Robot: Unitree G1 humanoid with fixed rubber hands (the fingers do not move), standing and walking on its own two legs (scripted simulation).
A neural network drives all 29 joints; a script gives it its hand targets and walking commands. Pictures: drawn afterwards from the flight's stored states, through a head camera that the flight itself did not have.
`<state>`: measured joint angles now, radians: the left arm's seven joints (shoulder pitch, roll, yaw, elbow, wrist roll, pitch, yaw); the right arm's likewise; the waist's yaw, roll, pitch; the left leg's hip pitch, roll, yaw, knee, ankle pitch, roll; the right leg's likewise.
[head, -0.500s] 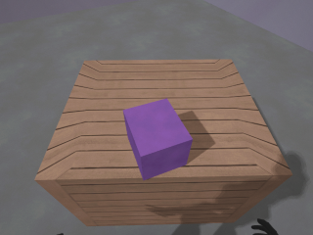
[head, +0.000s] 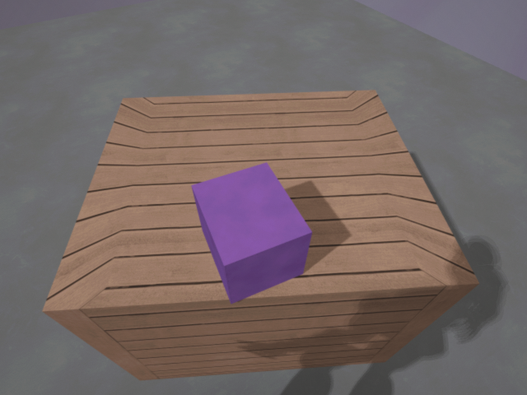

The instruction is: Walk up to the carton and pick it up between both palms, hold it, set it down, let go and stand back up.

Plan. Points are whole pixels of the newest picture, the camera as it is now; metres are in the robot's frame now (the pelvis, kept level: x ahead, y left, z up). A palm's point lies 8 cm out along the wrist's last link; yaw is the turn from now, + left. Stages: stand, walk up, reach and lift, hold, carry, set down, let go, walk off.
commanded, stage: stand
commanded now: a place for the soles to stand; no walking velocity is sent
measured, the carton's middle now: (249, 231) +0.43 +0.03 -0.06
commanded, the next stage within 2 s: reach and lift in 0.12 s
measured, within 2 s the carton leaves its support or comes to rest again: neither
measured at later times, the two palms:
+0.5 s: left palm (121, 383) +0.17 +0.23 -0.10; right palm (457, 384) +0.16 -0.30 -0.10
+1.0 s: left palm out of the picture +0.15 +0.21 -0.07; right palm (450, 385) +0.15 -0.27 -0.07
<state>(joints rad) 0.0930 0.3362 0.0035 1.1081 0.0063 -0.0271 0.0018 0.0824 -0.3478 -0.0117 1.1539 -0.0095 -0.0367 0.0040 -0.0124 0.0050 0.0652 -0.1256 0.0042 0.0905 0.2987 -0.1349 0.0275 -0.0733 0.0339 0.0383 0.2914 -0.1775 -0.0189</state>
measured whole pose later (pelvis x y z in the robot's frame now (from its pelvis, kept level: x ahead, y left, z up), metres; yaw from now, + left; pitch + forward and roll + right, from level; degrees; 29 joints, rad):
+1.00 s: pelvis +0.00 -0.04 -0.01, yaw +1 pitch -4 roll +1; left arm 0.23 0.20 0.07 0.37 0.03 0.23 0.08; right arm 0.24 -0.25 -0.01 0.61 0.05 -0.15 0.10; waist 0.02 -0.04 0.07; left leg -0.14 0.04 0.05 0.38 -0.17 -0.03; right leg -0.11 0.04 -0.06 0.43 -0.26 -0.07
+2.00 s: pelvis +0.00 -0.04 -0.01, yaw +1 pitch -2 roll +1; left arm 0.31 -0.01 -0.07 0.13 0.06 -0.07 0.27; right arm 0.23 -0.32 0.11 0.52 0.35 -0.38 0.17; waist 0.05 -0.07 0.02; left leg -0.17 0.04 0.05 0.40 -0.19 -0.03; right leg -0.13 0.05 -0.04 0.43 -0.26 -0.07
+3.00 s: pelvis +0.00 -0.03 +0.00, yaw +0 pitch +3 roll +0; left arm -0.22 -0.03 0.11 0.15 0.03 0.28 0.23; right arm -0.39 -0.28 0.10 0.61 0.32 -0.08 0.01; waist 0.10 -0.02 0.05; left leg -0.25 0.05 0.05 0.34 -0.14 -0.03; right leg -0.21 0.06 -0.01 0.35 -0.19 -0.07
